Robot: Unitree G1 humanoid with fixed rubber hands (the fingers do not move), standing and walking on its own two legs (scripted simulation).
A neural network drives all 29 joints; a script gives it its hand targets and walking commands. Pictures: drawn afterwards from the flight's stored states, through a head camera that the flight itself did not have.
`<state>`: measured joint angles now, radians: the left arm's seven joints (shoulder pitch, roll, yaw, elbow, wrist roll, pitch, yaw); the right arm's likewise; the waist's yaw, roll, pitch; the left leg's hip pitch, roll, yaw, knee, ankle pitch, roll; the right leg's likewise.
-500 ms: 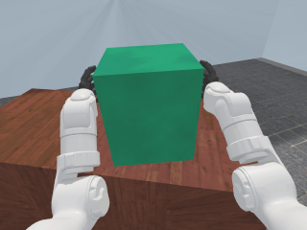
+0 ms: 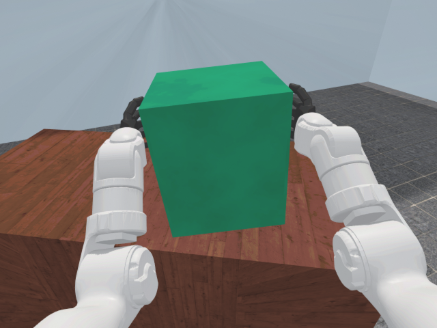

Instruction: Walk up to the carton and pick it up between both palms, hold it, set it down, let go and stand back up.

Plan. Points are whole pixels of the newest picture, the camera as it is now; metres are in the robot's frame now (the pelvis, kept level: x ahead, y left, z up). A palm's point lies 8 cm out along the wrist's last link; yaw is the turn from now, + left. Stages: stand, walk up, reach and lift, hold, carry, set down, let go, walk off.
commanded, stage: hold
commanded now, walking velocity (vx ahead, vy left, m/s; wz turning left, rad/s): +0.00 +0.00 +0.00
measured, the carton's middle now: (218, 146) +0.39 +0.00 +0.23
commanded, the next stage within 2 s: none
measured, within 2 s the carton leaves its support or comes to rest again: neither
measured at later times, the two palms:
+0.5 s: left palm (131, 139) +0.38 +0.16 +0.25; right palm (295, 124) +0.38 -0.14 +0.27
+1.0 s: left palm (121, 138) +0.37 +0.17 +0.26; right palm (288, 126) +0.37 -0.13 +0.27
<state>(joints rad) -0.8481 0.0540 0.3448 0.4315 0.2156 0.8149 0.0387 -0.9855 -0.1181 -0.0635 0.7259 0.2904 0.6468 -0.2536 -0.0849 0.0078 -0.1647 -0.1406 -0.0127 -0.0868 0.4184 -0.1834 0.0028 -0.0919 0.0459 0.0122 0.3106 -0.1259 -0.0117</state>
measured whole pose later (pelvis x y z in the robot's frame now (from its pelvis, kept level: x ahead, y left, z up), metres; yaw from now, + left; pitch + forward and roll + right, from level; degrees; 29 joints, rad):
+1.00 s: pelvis +0.02 +0.01 +0.00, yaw +1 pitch -7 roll -2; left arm -0.76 0.03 0.34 0.19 0.26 0.89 0.00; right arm -0.88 -0.11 -0.01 0.53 0.34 0.67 -0.29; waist -0.09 0.00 -0.11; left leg -0.08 -0.01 -0.10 0.43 -0.22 0.01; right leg -0.01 0.05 0.01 0.27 -0.15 -0.01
